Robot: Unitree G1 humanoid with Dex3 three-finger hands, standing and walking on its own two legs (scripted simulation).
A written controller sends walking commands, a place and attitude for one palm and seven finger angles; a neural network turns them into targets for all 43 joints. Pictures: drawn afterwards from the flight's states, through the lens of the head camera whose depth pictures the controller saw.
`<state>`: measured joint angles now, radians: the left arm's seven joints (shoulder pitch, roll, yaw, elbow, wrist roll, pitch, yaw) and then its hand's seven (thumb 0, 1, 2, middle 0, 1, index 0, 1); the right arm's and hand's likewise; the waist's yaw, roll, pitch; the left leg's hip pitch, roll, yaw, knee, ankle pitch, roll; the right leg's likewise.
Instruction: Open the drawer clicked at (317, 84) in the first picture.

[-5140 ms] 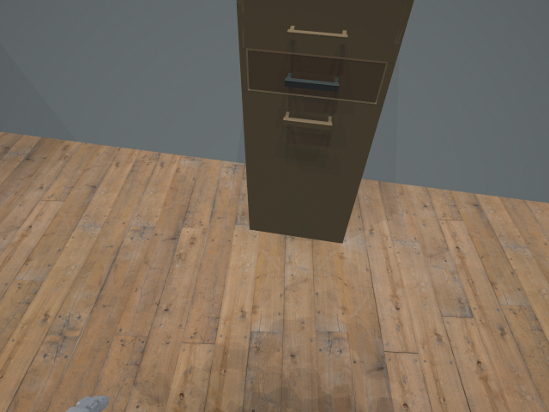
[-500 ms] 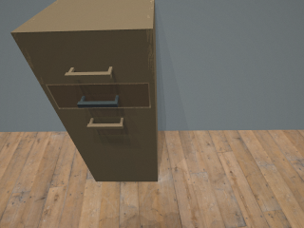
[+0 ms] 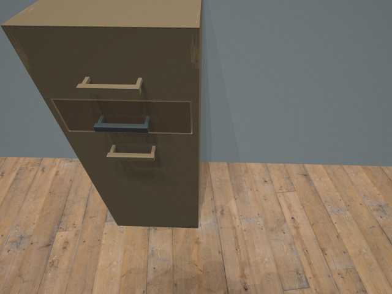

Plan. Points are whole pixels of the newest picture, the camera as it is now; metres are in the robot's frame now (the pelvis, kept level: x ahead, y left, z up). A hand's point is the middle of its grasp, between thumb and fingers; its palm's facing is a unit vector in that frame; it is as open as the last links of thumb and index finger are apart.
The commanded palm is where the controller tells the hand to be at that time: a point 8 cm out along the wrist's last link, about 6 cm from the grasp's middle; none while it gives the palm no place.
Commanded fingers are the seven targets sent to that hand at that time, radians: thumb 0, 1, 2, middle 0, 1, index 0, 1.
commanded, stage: come to a stop and stand still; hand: left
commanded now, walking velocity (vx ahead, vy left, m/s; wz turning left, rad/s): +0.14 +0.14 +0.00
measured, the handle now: (123, 123) +0.55 +0.26 +0.01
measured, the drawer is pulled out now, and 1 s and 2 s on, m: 0.00 0.00 0.00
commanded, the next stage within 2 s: look again from close up in 1.16 s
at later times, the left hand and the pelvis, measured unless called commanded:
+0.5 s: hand out of the picture +0.06 +0.20 -0.17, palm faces +0.01 -0.97 -0.25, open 7.3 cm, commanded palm none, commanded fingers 0.00 0.90 0.90 -0.20 -0.30 -0.20 -0.30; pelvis +0.02 +0.01 +0.00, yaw -1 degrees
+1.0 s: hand out of the picture +0.01 +0.17 -0.17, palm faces +0.00 -0.98 -0.21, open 7.3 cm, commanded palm none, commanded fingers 0.00 0.90 0.90 -0.20 -0.30 -0.20 -0.30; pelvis +0.00 -0.01 +0.00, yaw -1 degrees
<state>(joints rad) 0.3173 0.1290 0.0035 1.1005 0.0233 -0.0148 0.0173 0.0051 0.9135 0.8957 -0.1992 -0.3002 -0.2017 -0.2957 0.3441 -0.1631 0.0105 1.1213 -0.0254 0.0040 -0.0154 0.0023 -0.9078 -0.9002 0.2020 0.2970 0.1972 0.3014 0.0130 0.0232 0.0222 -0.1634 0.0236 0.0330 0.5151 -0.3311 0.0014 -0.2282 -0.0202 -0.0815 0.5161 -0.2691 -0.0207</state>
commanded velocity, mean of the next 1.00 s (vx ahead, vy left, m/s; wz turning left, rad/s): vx -0.03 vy -0.01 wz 0.00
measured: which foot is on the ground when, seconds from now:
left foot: down 0.00-1.00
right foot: down 0.00-1.00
